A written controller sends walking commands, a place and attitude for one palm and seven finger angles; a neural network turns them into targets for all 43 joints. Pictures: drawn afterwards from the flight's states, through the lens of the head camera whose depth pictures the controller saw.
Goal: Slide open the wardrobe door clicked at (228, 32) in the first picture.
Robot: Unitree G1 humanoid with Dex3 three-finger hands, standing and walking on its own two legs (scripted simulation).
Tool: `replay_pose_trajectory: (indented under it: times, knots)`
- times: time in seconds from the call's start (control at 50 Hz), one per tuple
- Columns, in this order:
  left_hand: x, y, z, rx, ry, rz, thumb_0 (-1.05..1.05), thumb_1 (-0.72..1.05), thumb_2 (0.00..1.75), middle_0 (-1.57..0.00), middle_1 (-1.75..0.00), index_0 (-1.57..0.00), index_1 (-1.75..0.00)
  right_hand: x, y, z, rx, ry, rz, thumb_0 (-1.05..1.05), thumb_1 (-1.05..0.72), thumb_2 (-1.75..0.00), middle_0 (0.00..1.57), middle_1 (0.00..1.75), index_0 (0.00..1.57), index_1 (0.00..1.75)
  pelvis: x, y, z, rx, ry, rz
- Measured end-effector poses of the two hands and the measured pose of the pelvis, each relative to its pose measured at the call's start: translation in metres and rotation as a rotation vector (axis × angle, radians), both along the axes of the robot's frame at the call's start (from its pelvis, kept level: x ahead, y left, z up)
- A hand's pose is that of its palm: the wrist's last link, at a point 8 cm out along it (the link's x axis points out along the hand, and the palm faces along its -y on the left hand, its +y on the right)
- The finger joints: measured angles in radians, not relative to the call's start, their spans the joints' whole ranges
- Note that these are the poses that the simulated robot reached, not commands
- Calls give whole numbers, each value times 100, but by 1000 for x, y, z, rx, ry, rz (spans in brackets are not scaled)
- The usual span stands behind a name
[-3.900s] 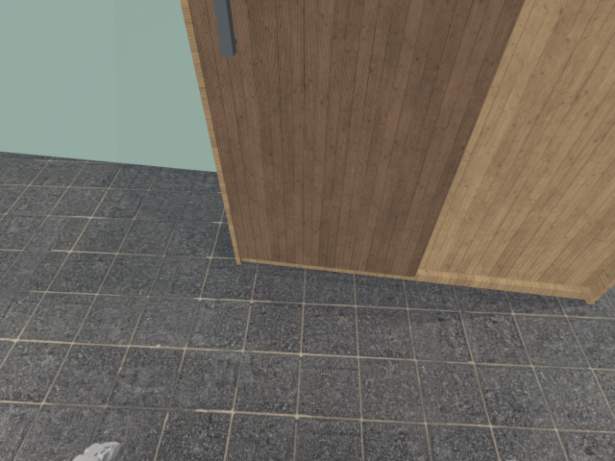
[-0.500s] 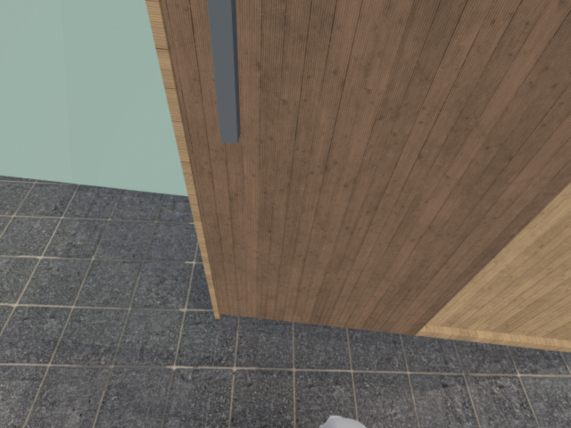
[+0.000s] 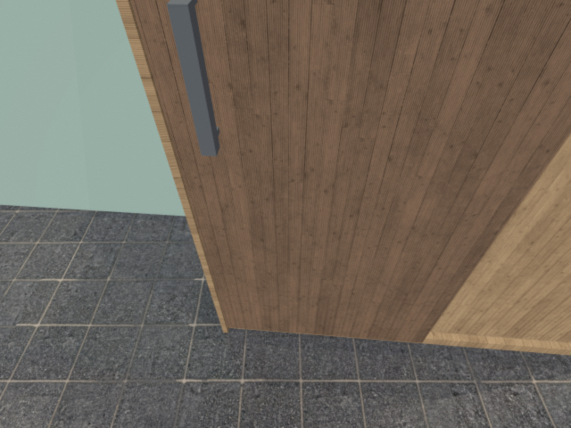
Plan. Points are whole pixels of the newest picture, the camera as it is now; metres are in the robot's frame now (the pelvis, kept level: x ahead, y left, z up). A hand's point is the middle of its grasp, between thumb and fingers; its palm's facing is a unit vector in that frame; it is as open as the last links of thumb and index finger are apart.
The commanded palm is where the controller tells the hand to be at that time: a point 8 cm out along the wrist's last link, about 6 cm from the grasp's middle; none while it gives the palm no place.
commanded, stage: come to a stop and stand still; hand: left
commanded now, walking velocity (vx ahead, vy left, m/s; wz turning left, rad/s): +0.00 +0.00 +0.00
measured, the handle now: (201, 81) +0.55 +0.16 +0.23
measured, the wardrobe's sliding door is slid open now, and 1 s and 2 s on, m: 0.00 0.00 0.00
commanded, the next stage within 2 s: look again from close up in 1.10 s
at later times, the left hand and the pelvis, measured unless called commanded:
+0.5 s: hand out of the picture +0.00 +0.19 -0.18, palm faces +0.06 -0.97 -0.23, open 7.3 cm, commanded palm none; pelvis -0.01 +0.00 -0.01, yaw +2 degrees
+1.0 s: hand out of the picture +0.02 +0.29 -0.16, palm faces +0.01 -0.94 -0.34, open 7.4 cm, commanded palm none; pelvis -0.04 +0.04 +0.00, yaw +2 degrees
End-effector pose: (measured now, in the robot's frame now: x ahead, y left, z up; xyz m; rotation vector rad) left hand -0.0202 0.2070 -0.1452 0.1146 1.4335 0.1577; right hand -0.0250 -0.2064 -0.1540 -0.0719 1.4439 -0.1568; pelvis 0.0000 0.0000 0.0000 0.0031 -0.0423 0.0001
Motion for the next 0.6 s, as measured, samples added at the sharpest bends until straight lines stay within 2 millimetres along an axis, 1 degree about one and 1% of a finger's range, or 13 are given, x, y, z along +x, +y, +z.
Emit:
replay_pose_trajectory:
  times: [0.08, 0.16, 0.24, 0.32, 0.38, 0.46, 0.6]
  knots:
    - [-8, -13, -1, -17, 5, 12, 0, 91, 90, -20, -30, -20, -30, -11, -1, 0, 8, 24, 0, 0, -91, -90, 20, 30, 20, 30, -3, -5, 0, -1, 0, 3]
    - [-13, -21, -2, -27, 10, 20, 0, 91, 90, -20, -30, -20, -30, -17, -2, 1, 9, 37, -3, 0, -91, -90, 20, 30, 20, 30, -4, -9, 0, -3, 1, 4]
    - [-16, -24, -3, -29, 14, 25, 0, 91, 90, -20, -30, -20, -30, -20, -3, 1, 7, 42, -5, 0, -91, -90, 20, 30, 20, 30, -5, -11, 0, -3, 2, 4]
    - [-17, -22, -3, -27, 12, 11, 0, 91, 90, -20, -30, -20, -30, -19, -4, 1, 6, 35, 5, 0, -91, -90, 20, 30, 20, 30, -6, -11, -1, -7, 3, 11]
    - [-11, -10, -2, -3, -29, 1, 0, 91, 90, -20, -30, -20, -30, -9, -11, 0, -13, -22, 27, 0, -91, -90, 20, 30, 20, 30, -8, -8, -4, -10, 8, 27]
    - [5, 13, -1, 42, -102, 2, 0, 91, 90, -20, -30, -20, -30, 12, -21, 0, -51, -96, 47, 0, -91, -90, 20, 30, 20, 30, -7, -2, -8, -12, 2, 35]
    - [39, 58, 7, 109, -225, -33, 0, 91, 90, -20, -30, -20, -30, 55, -34, 14, -123, -238, 85, 0, -91, -90, 20, 30, 20, 30, -11, 11, -9, -12, -10, 26]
